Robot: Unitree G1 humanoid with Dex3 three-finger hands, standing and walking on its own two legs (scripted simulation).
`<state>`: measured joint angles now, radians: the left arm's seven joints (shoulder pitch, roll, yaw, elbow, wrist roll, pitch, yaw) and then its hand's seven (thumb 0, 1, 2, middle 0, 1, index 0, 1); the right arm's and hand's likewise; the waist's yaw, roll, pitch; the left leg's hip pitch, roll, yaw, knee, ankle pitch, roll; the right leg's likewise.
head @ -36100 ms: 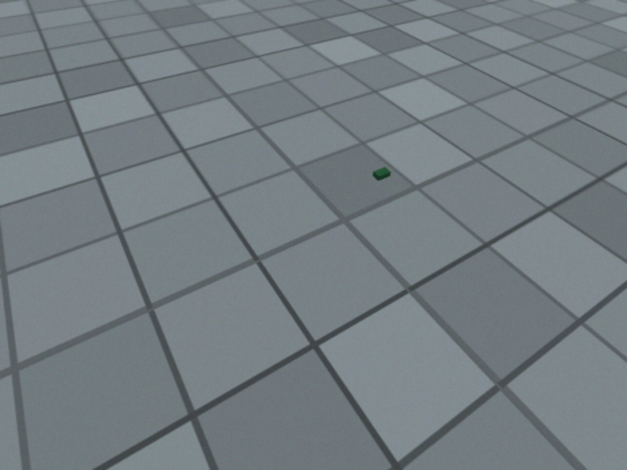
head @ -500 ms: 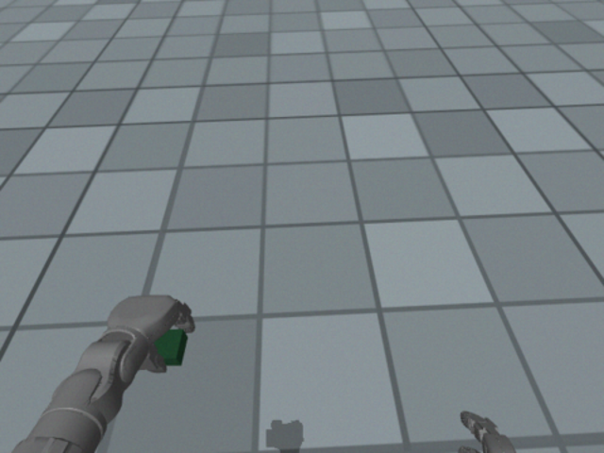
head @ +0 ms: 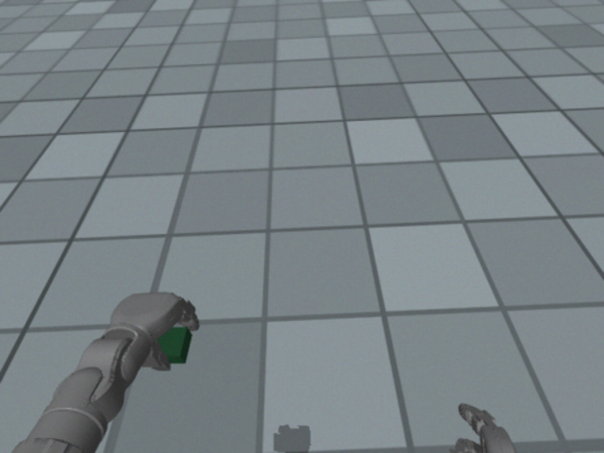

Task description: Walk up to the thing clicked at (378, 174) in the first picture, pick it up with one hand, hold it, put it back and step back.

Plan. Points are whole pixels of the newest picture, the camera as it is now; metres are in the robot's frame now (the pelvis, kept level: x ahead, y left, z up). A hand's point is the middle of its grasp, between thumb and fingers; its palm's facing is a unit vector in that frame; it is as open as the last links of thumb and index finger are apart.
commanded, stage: hold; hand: left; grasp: from above
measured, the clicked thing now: (162, 345) +0.31 +0.23 -0.07
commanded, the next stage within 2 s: crouch in 0.52 s
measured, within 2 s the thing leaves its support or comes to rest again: neither
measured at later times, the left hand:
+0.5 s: hand (157, 343) +0.29 +0.22 -0.03, palm faces -0.47 -0.04 -0.88, open 7.6 cm
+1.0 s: hand (165, 358) +0.29 +0.23 -0.09, palm faces -0.47 -0.01 -0.88, open 7.6 cm
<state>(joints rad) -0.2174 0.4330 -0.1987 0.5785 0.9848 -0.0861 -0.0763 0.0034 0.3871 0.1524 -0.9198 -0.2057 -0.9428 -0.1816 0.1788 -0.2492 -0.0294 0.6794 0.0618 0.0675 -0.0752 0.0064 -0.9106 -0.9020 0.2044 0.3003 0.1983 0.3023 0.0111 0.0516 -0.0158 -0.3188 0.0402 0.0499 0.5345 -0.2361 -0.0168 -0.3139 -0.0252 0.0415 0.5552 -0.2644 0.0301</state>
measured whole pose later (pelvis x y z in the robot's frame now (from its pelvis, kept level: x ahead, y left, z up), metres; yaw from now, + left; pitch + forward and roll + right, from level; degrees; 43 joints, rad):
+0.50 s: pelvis +0.01 +0.00 +0.00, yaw +0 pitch +1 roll +0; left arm -0.22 0.43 -0.19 0.61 1.00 -0.09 -0.06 0.00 0.38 0.15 -0.93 -0.20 -0.95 -0.18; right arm 0.18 -0.25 -0.03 0.68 0.07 0.09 -0.08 0.01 -0.91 -0.90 0.20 0.30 0.20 0.30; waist 0.01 0.05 -0.01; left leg -0.30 0.04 0.05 0.50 -0.23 -0.02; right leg -0.29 -0.03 0.04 0.53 -0.26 0.03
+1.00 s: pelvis +0.00 +0.00 -0.02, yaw +1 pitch +7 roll +0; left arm -0.30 0.41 -0.18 0.83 1.09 -0.16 0.12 0.00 0.36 0.17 -0.93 -0.22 -0.95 -0.19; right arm 0.17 -0.24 -0.04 0.68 0.03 0.11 -0.05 0.00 -0.90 -0.90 0.21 0.30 0.20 0.30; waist -0.02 0.01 -0.05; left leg -0.52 0.04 0.03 0.70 -0.30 -0.02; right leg -0.50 -0.03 0.02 0.71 -0.33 0.03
